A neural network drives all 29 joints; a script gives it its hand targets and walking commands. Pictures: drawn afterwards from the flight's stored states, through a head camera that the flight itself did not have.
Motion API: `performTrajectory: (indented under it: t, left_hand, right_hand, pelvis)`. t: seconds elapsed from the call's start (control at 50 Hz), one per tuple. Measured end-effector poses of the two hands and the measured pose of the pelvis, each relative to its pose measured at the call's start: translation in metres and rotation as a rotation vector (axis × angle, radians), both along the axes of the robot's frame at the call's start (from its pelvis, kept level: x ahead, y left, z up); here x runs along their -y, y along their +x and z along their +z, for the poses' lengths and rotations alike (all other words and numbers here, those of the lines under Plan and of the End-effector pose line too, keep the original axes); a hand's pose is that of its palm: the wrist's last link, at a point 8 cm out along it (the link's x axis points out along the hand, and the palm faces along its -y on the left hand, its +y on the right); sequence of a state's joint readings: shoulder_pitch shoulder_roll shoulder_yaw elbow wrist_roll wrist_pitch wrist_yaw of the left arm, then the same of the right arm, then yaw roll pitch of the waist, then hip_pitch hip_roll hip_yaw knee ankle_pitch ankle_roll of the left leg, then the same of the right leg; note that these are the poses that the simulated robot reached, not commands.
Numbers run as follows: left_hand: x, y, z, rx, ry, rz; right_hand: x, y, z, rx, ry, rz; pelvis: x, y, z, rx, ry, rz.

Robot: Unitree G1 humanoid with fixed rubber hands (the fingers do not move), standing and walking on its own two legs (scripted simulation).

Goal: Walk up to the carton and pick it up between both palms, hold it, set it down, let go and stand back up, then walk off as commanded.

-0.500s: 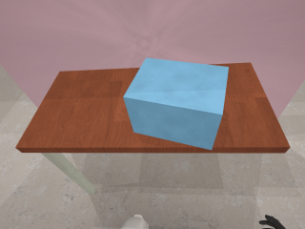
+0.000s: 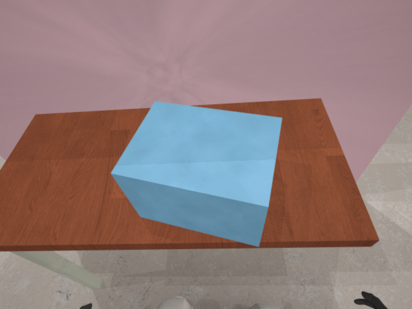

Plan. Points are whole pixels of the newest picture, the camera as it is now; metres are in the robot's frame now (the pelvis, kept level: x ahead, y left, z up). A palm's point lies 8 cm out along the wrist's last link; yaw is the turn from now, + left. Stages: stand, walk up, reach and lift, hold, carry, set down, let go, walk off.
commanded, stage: walk up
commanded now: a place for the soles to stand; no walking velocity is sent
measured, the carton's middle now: (205, 171) +0.39 +0.03 +0.02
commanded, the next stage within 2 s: none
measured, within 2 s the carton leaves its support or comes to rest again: neither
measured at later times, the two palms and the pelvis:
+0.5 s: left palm out of the picture +0.12 +0.30 -0.09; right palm out of the picture +0.14 -0.29 -0.10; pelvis +0.04 +0.01 +0.00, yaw +0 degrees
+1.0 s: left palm out of the picture +0.09 +0.34 -0.10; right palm out of the picture +0.11 -0.26 -0.08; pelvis +0.02 +0.04 +0.00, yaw -1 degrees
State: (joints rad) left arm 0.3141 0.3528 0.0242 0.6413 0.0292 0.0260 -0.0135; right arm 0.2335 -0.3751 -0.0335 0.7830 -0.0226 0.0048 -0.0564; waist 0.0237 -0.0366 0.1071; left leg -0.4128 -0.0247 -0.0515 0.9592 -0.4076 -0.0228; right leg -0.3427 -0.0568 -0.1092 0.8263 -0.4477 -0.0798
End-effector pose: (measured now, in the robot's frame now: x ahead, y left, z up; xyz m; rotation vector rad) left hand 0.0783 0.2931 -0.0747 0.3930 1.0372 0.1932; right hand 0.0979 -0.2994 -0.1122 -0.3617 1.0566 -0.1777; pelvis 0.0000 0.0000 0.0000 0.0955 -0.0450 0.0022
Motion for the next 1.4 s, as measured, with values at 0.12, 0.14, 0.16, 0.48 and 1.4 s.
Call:
performTrajectory:
  t: [0.12, 0.14, 0.16, 0.48, 1.4]
  left_hand:
    - [0.014, 0.012, 0.009, -0.017, 0.008, 0.036]
    - [0.015, 0.013, 0.01, -0.019, 0.008, 0.04]
    - [0.016, 0.015, 0.009, -0.021, 0.008, 0.042]
    - [-0.008, 0.044, -0.018, -0.032, -0.032, 0.029]
    - [-0.054, -0.008, -0.032, -0.088, -0.063, 0.031]
  right_hand:
    - [0.003, 0.018, 0.002, -0.024, 0.022, 0.009]
    - [0.003, 0.021, 0.002, -0.027, 0.022, 0.01]
    - [0.003, 0.023, 0.003, -0.03, 0.021, 0.011]
    - [-0.015, 0.04, 0.01, -0.031, -0.036, 0.007]
    - [-0.045, 0.003, 0.031, 0.013, -0.052, 0.011]
  pelvis:
    - [0.008, 0.02, 0.01, -0.012, -0.001, 0.005]
    - [0.008, 0.022, 0.011, -0.012, -0.003, 0.005]
    - [0.008, 0.025, 0.012, -0.013, -0.006, 0.006]
    - [-0.014, 0.045, 0.001, 0.004, -0.067, -0.008]
    - [-0.047, 0.004, 0.004, 0.038, -0.117, -0.017]
